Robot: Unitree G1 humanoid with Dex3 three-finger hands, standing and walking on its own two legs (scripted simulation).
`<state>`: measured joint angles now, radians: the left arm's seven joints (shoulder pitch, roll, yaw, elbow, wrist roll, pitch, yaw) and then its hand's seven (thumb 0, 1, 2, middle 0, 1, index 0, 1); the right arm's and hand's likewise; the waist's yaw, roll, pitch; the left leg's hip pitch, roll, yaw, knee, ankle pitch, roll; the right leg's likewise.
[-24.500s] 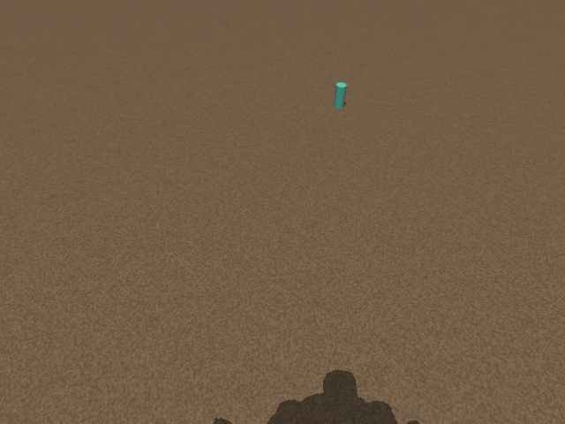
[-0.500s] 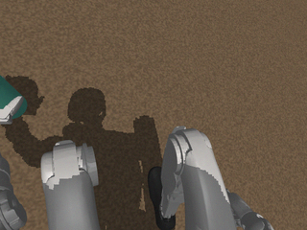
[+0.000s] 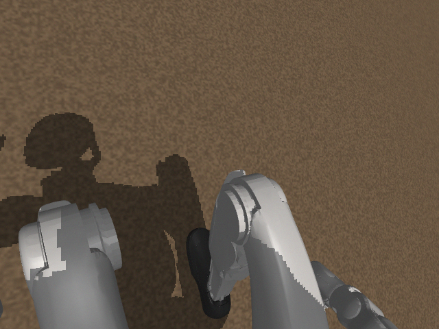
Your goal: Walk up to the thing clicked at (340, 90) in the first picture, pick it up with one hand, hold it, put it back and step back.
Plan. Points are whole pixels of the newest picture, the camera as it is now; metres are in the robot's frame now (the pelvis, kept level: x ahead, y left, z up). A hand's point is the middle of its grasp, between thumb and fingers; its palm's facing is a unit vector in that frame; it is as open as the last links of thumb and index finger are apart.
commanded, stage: lower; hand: left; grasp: from the side
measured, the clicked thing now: out of the picture +0.43 +0.33 -0.16
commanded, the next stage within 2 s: loosen in 0.84 s
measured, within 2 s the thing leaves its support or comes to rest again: rests again in 1.16 s
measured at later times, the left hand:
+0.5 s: hand out of the picture +0.43 +0.32 -0.17, palm faces +0.49 -0.87 -0.01, open 9.8 cm
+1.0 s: hand out of the picture +0.42 +0.32 -0.18, palm faces +0.48 -0.88 -0.02, open 9.8 cm
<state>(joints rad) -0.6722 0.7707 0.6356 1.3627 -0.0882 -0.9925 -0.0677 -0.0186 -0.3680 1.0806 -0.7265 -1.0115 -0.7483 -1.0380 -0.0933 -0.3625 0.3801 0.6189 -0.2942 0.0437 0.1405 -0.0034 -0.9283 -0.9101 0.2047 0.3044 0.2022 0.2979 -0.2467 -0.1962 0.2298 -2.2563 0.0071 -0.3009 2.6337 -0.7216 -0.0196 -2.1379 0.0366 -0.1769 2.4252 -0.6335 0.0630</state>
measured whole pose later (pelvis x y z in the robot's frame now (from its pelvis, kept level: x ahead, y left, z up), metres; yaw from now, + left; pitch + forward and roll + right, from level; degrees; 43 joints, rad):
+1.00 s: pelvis -0.01 +0.01 -0.01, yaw -3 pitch +12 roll -18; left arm -0.65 0.88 0.61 1.49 -0.08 -1.10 0.03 -0.02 -0.36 1.08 -0.71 -1.02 -0.74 -1.05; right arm -0.18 -0.38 0.51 0.55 -0.36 0.05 0.15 -0.01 -0.90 -0.90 0.21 0.30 0.20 0.30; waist -0.25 -0.28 0.32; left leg -2.22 0.02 -0.37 2.68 -0.72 0.00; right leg -2.07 0.07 -0.23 2.40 -0.59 0.07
